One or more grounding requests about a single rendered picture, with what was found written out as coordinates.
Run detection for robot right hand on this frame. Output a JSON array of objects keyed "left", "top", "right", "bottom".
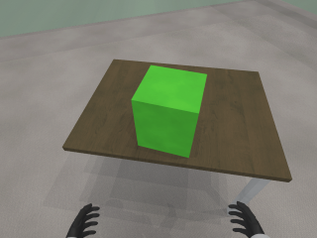
[{"left": 228, "top": 201, "right": 264, "bottom": 238}]

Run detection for carton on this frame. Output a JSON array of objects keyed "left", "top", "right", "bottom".
[{"left": 131, "top": 65, "right": 207, "bottom": 158}]

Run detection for table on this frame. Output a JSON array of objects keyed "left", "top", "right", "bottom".
[{"left": 62, "top": 59, "right": 292, "bottom": 216}]

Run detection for robot left hand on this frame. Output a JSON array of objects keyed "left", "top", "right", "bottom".
[{"left": 65, "top": 203, "right": 100, "bottom": 238}]

